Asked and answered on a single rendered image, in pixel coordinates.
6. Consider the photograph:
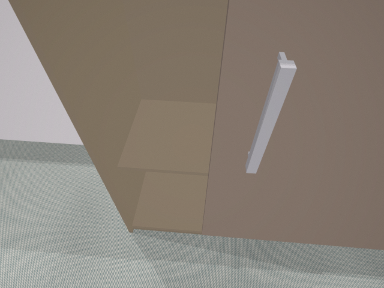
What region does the wardrobe door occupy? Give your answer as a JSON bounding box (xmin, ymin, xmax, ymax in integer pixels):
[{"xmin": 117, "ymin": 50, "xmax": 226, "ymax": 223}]
[{"xmin": 202, "ymin": 0, "xmax": 384, "ymax": 250}]

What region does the handle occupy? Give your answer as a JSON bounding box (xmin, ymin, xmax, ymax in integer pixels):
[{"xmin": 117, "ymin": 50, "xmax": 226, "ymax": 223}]
[{"xmin": 245, "ymin": 52, "xmax": 297, "ymax": 173}]

